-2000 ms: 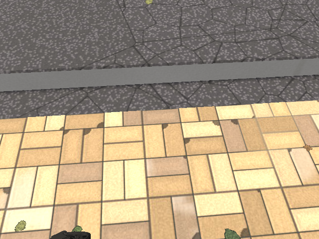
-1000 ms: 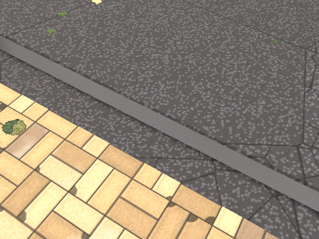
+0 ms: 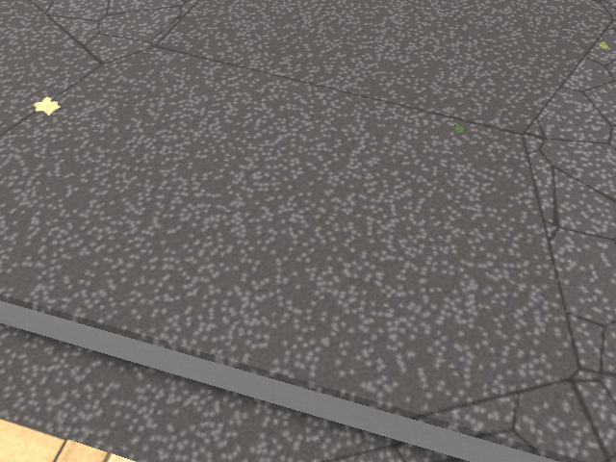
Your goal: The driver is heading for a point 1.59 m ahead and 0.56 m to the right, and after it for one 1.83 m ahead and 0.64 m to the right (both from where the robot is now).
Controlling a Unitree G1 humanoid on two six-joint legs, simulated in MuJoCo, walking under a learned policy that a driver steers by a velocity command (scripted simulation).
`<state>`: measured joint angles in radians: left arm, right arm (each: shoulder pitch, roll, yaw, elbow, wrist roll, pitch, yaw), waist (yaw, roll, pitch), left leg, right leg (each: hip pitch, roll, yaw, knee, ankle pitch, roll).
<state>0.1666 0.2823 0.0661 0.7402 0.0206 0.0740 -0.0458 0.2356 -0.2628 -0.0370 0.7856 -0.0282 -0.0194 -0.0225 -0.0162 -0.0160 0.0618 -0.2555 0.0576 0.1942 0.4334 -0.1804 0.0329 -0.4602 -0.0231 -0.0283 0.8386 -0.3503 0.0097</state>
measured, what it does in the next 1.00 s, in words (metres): steps on the spot, turning right: right foot, then left foot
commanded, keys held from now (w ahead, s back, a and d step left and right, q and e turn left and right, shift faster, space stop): e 0.80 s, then no key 0.02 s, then w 0.18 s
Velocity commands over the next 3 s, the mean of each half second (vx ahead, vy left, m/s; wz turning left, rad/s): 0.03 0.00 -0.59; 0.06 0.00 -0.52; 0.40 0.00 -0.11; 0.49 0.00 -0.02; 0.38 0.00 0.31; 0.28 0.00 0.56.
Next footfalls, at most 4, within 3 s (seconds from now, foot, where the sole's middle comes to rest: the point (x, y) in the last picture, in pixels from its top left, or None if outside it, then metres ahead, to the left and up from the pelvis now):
0.10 right None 0.06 -0.11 -0.78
0.58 left None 0.09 0.08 -0.78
1.00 right None -0.03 -0.11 -0.78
1.46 left None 0.32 -0.13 -0.78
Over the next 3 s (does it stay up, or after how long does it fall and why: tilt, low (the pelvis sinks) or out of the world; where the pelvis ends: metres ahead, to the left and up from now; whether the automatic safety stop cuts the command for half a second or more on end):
stays up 0.73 -0.60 0.15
